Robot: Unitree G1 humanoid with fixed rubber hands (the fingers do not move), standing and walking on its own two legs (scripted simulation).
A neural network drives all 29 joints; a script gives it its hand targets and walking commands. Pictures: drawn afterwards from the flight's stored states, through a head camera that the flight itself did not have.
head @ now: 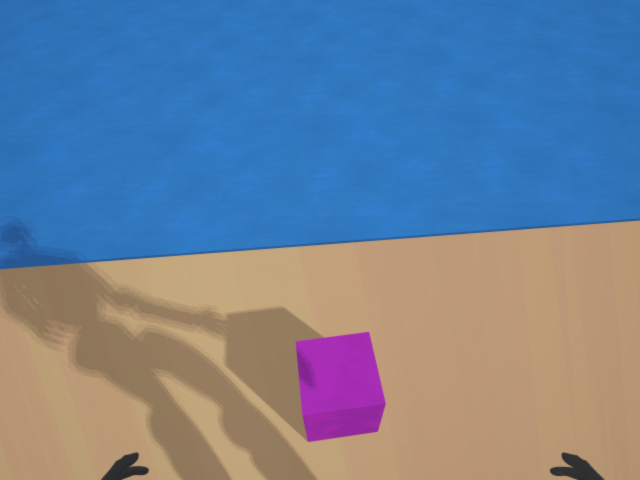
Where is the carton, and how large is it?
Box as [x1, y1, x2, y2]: [296, 332, 385, 441]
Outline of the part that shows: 368,332 296,341 302,415 308,441 377,431 385,402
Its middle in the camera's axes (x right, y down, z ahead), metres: +0.05 +0.43 +1.12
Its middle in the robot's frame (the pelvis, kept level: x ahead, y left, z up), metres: +0.46 +0.01 -0.66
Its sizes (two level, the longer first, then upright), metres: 0.210 0.200 0.250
